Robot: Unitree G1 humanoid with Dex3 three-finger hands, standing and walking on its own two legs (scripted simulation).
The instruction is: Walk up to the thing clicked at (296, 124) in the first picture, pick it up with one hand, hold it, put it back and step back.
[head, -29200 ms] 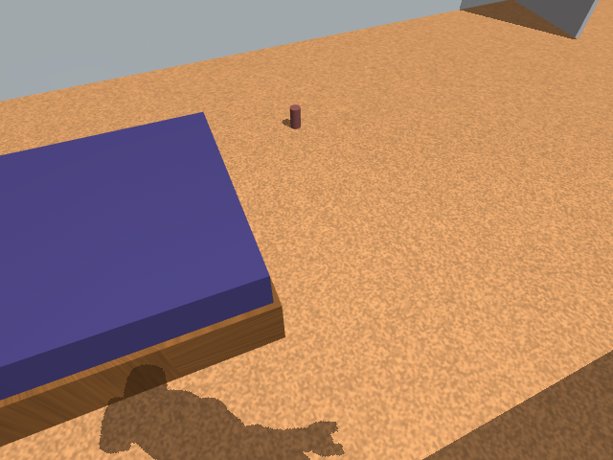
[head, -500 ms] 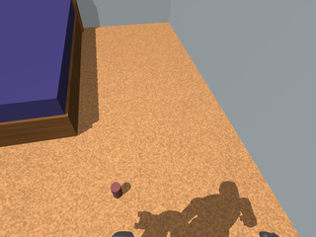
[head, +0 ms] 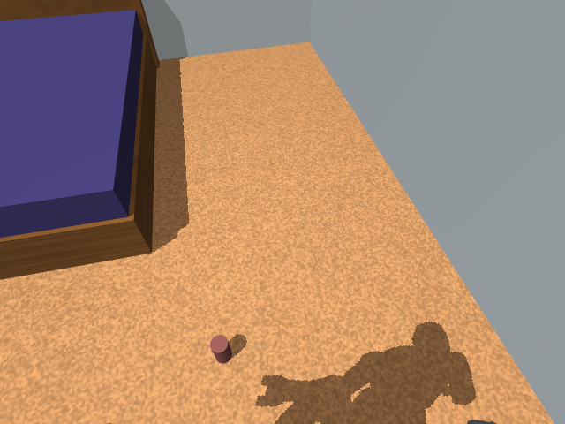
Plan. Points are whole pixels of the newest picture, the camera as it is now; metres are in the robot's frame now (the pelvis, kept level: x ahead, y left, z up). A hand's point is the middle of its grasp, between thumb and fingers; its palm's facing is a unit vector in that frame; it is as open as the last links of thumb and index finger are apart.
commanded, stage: walk up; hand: left
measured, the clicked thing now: (221, 349) +0.43 +0.23 -0.72
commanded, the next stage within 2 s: stand in 0.60 s
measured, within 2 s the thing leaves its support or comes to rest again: neither
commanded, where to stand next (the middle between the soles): +0.05 +0.00 m, yaw -1 degrees
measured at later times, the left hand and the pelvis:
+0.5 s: hand out of the picture +0.08 +0.25 -0.16, palm faces -0.01 -0.94 -0.33, open 7.4 cm; pelvis +0.01 +0.00 +0.00, yaw +0 degrees
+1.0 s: hand out of the picture +0.09 +0.25 -0.16, palm faces -0.02 -0.94 -0.33, open 7.4 cm; pelvis +0.02 +0.00 +0.00, yaw +0 degrees
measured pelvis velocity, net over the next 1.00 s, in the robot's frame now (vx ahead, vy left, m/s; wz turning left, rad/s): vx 0.02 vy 0.00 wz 0.00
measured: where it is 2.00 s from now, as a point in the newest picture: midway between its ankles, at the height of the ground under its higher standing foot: outside the picture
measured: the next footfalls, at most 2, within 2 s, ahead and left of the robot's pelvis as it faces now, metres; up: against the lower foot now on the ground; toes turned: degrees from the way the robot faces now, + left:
none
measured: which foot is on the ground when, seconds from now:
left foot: down 0.00-1.00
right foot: down 0.00-1.00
